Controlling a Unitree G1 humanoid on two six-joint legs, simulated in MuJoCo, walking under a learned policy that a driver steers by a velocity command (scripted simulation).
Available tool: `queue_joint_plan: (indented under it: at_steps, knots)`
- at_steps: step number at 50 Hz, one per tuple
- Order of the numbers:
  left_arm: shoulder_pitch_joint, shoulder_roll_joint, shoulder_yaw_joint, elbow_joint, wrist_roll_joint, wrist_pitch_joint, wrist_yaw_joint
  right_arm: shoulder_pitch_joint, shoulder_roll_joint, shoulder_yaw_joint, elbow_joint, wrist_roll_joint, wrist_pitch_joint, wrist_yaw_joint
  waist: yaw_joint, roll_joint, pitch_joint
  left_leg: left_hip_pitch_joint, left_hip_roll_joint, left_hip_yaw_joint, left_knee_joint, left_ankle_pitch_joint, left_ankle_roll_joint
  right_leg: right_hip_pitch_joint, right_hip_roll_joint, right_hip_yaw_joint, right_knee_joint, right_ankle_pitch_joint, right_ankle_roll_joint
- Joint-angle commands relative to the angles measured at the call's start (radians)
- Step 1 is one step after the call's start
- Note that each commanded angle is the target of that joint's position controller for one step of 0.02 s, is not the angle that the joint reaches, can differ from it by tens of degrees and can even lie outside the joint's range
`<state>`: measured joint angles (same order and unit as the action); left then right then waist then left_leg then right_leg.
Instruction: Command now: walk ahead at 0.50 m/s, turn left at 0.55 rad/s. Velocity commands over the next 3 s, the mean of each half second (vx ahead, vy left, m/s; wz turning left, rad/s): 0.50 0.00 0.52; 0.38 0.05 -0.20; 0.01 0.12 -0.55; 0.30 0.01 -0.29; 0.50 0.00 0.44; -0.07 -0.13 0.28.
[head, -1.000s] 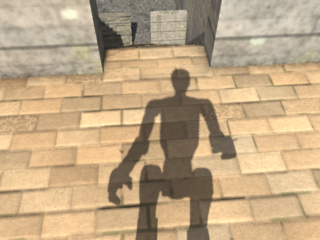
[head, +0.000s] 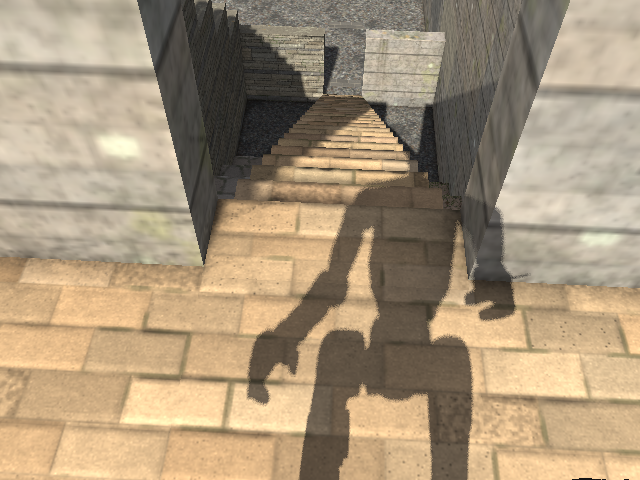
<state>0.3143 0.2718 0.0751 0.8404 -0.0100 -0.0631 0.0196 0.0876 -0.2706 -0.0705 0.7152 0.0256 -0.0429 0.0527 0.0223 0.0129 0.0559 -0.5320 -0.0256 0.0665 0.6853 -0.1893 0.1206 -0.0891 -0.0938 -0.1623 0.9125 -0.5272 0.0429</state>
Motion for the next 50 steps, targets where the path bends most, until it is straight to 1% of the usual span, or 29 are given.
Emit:
queue_joint_plan:
  at_steps: [1, 2, 3, 4, 7, 13, 17, 20, 22, 23, 24, 25, 26, 28, 31, 34, 35, 36, 38, 39, 40, 42, 43, 45, 46, 47, 48, 49, 50]
  knots:
    - [-0.118, 0.129, 0.008, -0.171, -0.044, -0.09, -0.019, 0.318, -0.21, -0.064, -0.003, -0.014, -0.024, -0.011, -0.152, 0.086, -0.314, 0.871, 0.342, -0.8, -0.409, -0.112, 0.27, -0.758, 0.079, 0.266, 0.527, 0.016, -0.046]
    - [-0.133, 0.12, 0.003, -0.175, -0.033, -0.099, -0.014, 0.255, -0.175, -0.053, -0.011, -0.004, -0.031, -0.011, -0.107, 0.024, -0.218, 0.722, 0.3, -0.663, -0.398, -0.019, 0.233, -0.736, 0.033, 0.262, 0.439, 0.109, -0.064]
    - [-0.131, 0.125, 0.008, -0.16, -0.003, -0.097, -0.004, 0.177, -0.134, -0.042, -0.027, -0.002, -0.032, -0.013, -0.06, -0.015, -0.159, 0.573, 0.256, -0.554, -0.397, 0.087, 0.201, -0.667, -0.003, 0.258, 0.355, 0.161, -0.061]
    - [-0.106, 0.137, 0.018, -0.155, 0.011, -0.086, -0.003, 0.135, -0.108, -0.032, -0.048, -0.014, -0.033, -0.017, -0.022, 0.002, -0.144, 0.475, 0.226, -0.489, -0.415, 0.173, 0.19, -0.587, -0.026, 0.266, 0.304, 0.198, -0.057]
    - [-0.097, 0.107, 0.016, -0.163, 0.025, -0.05, -0.004, 0.139, -0.128, -0.036, -0.057, -0.013, -0.038, -0.031, 0.004, 0.003, -0.117, 0.35, 0.187, -0.4, -0.453, 0.315, 0.191, -0.528, -0.026, 0.238, 0.183, 0.25, -0.019]
    - [-0.309, 0.062, -0.006, -0.218, 0.017, -0.049, -0.009, 0.235, -0.162, -0.042, -0.034, -0.001, -0.023, -0.065, -0.072, 0.067, -0.067, 0.306, 0.103, -0.316, -0.435, 0.234, 0.106, -0.502, 0.053, 0.213, -0.245, 0.56, 0.022]
    - [-0.393, 0.091, -0.002, -0.244, 0.008, -0.062, -0.037, 0.286, -0.172, -0.046, -0.017, 0.002, -0.012, -0.069, -0.101, 0.087, -0.061, 0.357, 0.132, -0.402, -0.365, 0.157, 0.089, -0.444, 0.095, 0.226, -0.392, 0.588, 0.011]
    - [-0.351, 0.1, 0.003, -0.236, 0.01, -0.074, -0.054, 0.28, -0.155, -0.043, -0.009, -0.001, -0.007, -0.075, -0.079, 0.106, -0.066, 0.44, 0.181, -0.468, -0.307, 0.175, 0.073, -0.395, 0.09, 0.221, -0.431, 0.517, -0.034]
    - [-0.195, 0.134, 0.023, -0.198, 0.009, -0.086, -0.043, 0.256, -0.122, -0.031, -0.012, -0.008, -0.006, -0.067, 0.002, 0.132, -0.125, 0.45, 0.141, -0.43, -0.179, 0.362, 0.041, -0.197, 0.096, 0.184, -0.488, 0.49, -0.096]
    - [-0.06, 0.181, 0.035, -0.183, 0.025, -0.091, -0.034, 0.249, -0.077, -0.011, -0.028, -0.022, -0.011, -0.06, 0.062, 0.074, -0.25, 0.36, 0.092, -0.377, 0.049, 0.308, 0.011, 0.039, -0.027, 0.301, -0.457, 0.486, -0.166]
    - [0.076, 0.274, 0.062, -0.148, 0.04, -0.085, -0.032, 0.405, -0.023, 0.007, -0.024, -0.001, -0.02, -0.061, 0.034, -0.201, -0.396, 0.021, -0.055, -0.248, 0.409, -0.015, -0.071, 0.41, -0.241, 0.712, -0.49, 0.336, -0.341]
    - [0.108, 0.216, 0.051, -0.12, 0.019, -0.084, -0.046, 0.419, -0.072, 0.009, -0.019, 0.006, -0.026, -0.061, 0.045, -0.305, -0.372, -0.173, -0.055, -0.256, 0.564, -0.376, -0.083, 0.436, -0.318, 0.979, -0.623, 0.111, -0.378]
    - [0.062, 0.135, 0.027, -0.125, 0.009, -0.083, -0.043, 0.3, -0.157, -0.011, -0.031, 0.01, -0.029, -0.059, 0.068, -0.175, -0.215, -0.249, -0.003, -0.279, 0.63, -0.309, -0.074, 0.316, -0.289, 0.871, -0.644, 0.0, -0.327]
    - [-0.027, 0.097, 0.004, -0.132, 0.017, -0.066, -0.042, 0.143, -0.136, -0.004, -0.075, -0.027, -0.038, -0.054, 0.037, -0.059, -0.06, -0.236, 0.074, -0.189, 0.548, -0.176, -0.077, 0.082, -0.192, 0.649, -0.68, 0.226, -0.291]
    - [-0.066, 0.096, -0.005, -0.142, 0.017, -0.062, -0.042, 0.165, -0.102, -0.004, -0.063, -0.024, -0.052, -0.056, -0.017, -0.099, -0.06, -0.129, 0.125, -0.155, 0.4, -0.108, -0.093, -0.039, -0.102, 0.513, -0.721, 0.495, -0.276]
    - [-0.034, 0.126, 0.006, -0.127, -0.008, -0.056, -0.03, 0.122, -0.065, 0.016, -0.09, -0.034, -0.048, -0.057, -0.021, -0.104, -0.055, -0.124, 0.12, -0.124, 0.231, -0.047, -0.143, -0.086, -0.081, 0.441, -0.751, 0.52, -0.298]
    - [-0.076, 0.037, -0.022, -0.159, 0.078, -0.074, -0.057, 0.182, 0.036, 0.067, -0.048, -0.135, -0.046, -0.027, -0.025, -0.112, -0.157, 0.006, 0.079, -0.077, 0.226, 0.004, -0.175, -0.154, 0.001, 0.353, -0.743, 0.375, -0.291]
    - [-0.071, 0.055, -0.016, -0.149, 0.076, -0.076, -0.075, 0.167, 0.039, 0.067, -0.054, -0.133, -0.038, -0.019, -0.021, -0.103, -0.086, 0.065, 0.077, -0.053, 0.191, 0.039, -0.193, -0.261, 0.014, 0.324, -0.751, 0.348, -0.286]
    - [-0.04, 0.111, -0.001, -0.143, 0.057, -0.072, -0.102, 0.034, -0.019, 0.065, -0.104, -0.095, -0.038, -0.016, 0.015, -0.054, -0.064, 0.066, 0.089, -0.064, 0.093, 0.073, -0.211, -0.269, -0.021, 0.356, -0.705, 0.423, -0.301]
    - [-0.04, 0.168, 0.023, -0.167, 0.057, -0.081, -0.112, -0.016, -0.078, 0.055, -0.105, -0.074, -0.035, -0.037, 0.037, -0.025, -0.056, -0.035, 0.08, -0.088, 0.008, 0.04, -0.226, -0.138, -0.086, 0.416, -0.621, 0.794, -0.31]
    - [0.009, 0.181, 0.031, -0.147, 0.055, -0.084, -0.095, -0.05, -0.08, 0.057, -0.121, -0.074, -0.04, -0.048, 0.06, -0.036, -0.119, -0.062, 0.085, -0.107, -0.056, 0.02, -0.222, -0.001, -0.107, 0.426, -0.574, 0.872, -0.3]
    - [0.048, 0.168, 0.029, -0.116, 0.063, -0.072, -0.076, -0.063, -0.073, 0.066, -0.135, -0.081, -0.055, -0.062, 0.063, -0.076, -0.11, -0.04, 0.082, -0.117, -0.13, 0.066, -0.178, 0.032, -0.116, 0.47, -0.54, 0.721, -0.289]
    - [0.046, 0.151, 0.02, -0.108, 0.071, -0.06, -0.069, -0.046, -0.102, 0.061, -0.132, -0.083, -0.064, -0.061, 0.051, -0.084, -0.1, 0.029, 0.068, -0.108, -0.148, 0.115, -0.143, -0.019, -0.106, 0.486, -0.534, 0.636, -0.272]
    - [0.022, 0.138, 0.01, -0.087, 0.049, -0.067, -0.07, 0.055, -0.177, 0.029, -0.117, -0.041, -0.085, -0.061, -0.041, -0.07, -0.13, 0.273, 0.049, -0.089, -0.213, 0.293, -0.018, -0.12, -0.039, 0.468, -0.42, 0.828, -0.189]
    - [0.023, 0.071, -0.013, -0.129, 0.022, -0.103, -0.066, 0.119, -0.225, 0.019, -0.068, -0.01, -0.032, -0.073, -0.014, 0.001, -0.303, 0.478, 0.125, -0.144, -0.185, 0.719, 0.118, -0.124, 0.0, 0.392, -0.274, 1.058, -0.14]
    - [0.106, 0.006, -0.045, -0.155, 0.024, -0.154, -0.055, 0.156, -0.282, -0.002, -0.089, 0.009, 0.016, -0.078, 0.025, 0.159, -0.51, 0.823, 0.307, -0.328, -0.169, 0.978, 0.347, -0.351, 0.094, 0.282, -0.04, 0.86, -0.08]
    - [0.096, 0.012, -0.058, -0.123, 0.019, -0.176, -0.057, 0.176, -0.209, 0.015, -0.121, -0.016, 0.039, -0.07, -0.063, 0.238, -0.536, 0.879, 0.494, -0.515, -0.245, 1.17, 0.491, -0.54, 0.217, 0.149, 0.367, -0.106, -0.017]
    - [0.021, 0.045, -0.043, -0.13, 0.04, -0.163, -0.046, 0.192, -0.194, 0.008, -0.089, -0.038, 0.022, -0.059, -0.052, 0.082, -0.36, 0.671, 0.455, -0.356, -0.265, 1.053, 0.372, -0.576, 0.131, 0.125, 0.495, -0.275, -0.03]
    - [0.005, 0.057, -0.035, -0.123, 0.073, -0.137, -0.029, 0.113, -0.166, 0.01, -0.091, -0.047, 0.011, -0.058, 0.012, 0.04, -0.205, 0.434, 0.394, -0.245, -0.341, 0.848, 0.279, -0.489, 0.058, 0.157, 0.427, -0.224, -0.024]
